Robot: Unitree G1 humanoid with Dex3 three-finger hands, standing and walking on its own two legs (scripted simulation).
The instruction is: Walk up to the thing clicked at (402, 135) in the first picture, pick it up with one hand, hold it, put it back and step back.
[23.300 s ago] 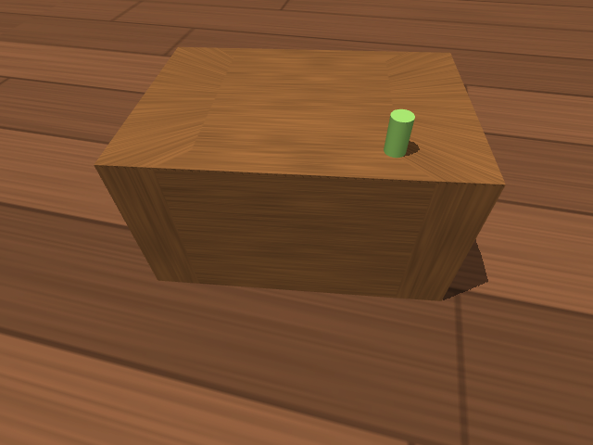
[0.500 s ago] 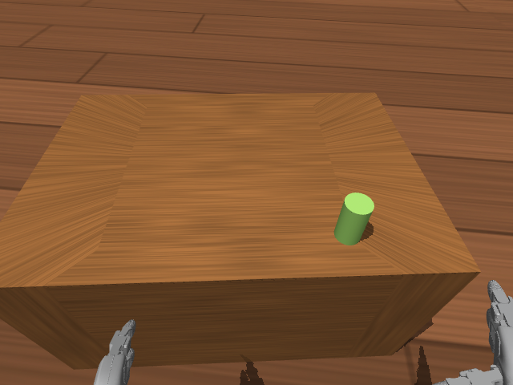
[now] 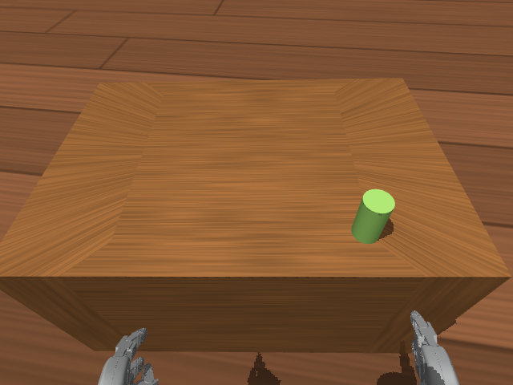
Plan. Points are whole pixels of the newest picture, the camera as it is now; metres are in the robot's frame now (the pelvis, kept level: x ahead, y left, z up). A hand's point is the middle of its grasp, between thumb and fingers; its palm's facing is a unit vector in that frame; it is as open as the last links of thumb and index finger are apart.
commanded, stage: home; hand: right
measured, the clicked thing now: (371, 217) +0.47 -0.22 -0.09
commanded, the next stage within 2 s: none
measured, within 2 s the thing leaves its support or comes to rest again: neither
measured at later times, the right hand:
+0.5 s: hand out of the picture +0.10 -0.26 -0.12, palm faces -0.06 +0.92 -0.39, open 17.3 cm
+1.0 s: hand out of the picture +0.03 -0.28 -0.13, palm faces -0.08 +0.93 -0.37, open 17.4 cm
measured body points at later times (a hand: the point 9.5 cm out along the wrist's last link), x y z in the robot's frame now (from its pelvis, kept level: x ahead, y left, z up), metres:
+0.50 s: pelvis +0.00 -0.01 +0.01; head +0.00 +0.00 +0.46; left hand +0.09 +0.28 -0.11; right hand +0.10 -0.30 -0.10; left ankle -0.03 +0.13 -0.71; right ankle +0.02 -0.13 -0.71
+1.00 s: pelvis -0.02 -0.02 +0.03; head -0.03 -0.01 +0.48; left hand +0.03 +0.28 -0.11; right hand +0.03 -0.32 -0.10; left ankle -0.03 +0.13 -0.71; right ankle +0.02 -0.13 -0.71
